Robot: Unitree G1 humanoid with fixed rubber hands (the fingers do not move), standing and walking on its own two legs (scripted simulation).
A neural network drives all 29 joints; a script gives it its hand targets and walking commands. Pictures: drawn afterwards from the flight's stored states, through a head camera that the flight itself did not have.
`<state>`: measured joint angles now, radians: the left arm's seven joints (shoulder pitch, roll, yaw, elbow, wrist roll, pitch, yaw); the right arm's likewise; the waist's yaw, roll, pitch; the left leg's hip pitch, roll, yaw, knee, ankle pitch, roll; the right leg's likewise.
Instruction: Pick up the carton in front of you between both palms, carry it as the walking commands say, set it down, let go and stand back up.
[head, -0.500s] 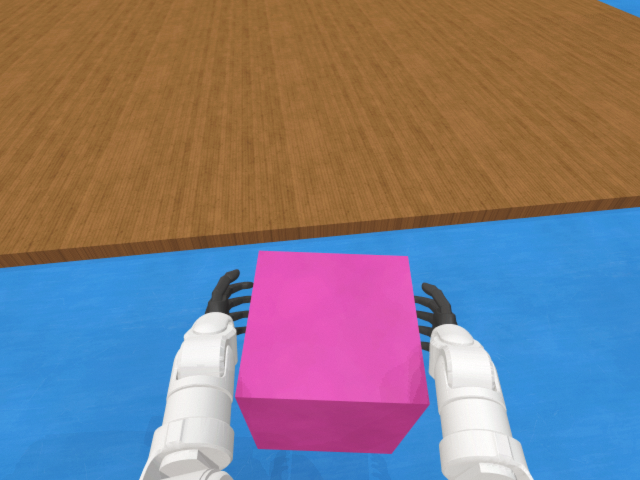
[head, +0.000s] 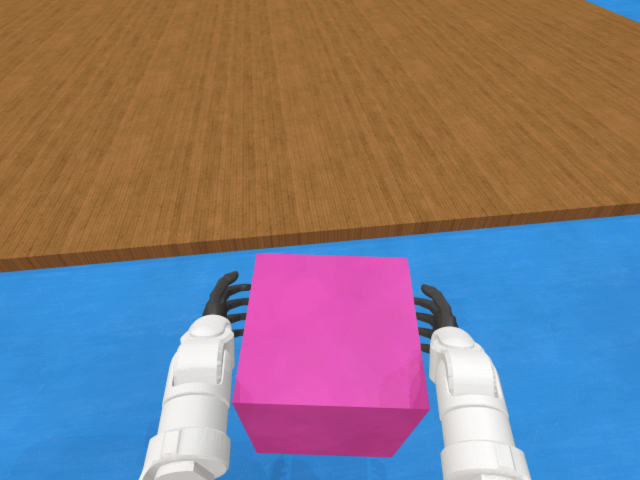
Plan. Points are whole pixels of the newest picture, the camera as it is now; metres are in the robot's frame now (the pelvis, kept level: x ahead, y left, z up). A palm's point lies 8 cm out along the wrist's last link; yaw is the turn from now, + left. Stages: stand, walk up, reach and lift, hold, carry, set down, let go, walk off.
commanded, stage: reach and lift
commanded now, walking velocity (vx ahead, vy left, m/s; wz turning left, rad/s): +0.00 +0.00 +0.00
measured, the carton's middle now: (327, 360) +0.30 +0.00 -0.05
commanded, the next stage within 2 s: hold in 0.24 s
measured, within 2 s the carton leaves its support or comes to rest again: neither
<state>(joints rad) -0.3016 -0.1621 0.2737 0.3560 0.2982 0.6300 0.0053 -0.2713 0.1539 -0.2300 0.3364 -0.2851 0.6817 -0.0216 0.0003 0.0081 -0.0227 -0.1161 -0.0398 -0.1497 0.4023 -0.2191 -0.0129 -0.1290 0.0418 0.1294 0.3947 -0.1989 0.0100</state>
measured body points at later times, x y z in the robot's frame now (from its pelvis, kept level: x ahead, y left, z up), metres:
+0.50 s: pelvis +0.00 +0.00 +0.00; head -0.06 +0.00 +0.45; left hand +0.30 +0.16 +0.05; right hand +0.29 -0.15 +0.04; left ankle +0.01 +0.13 -0.74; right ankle +0.01 -0.13 -0.74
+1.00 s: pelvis -0.01 +0.00 +0.00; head -0.06 +0.00 +0.45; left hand +0.30 +0.15 +0.05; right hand +0.30 -0.15 +0.04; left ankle +0.00 +0.13 -0.74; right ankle +0.01 -0.13 -0.74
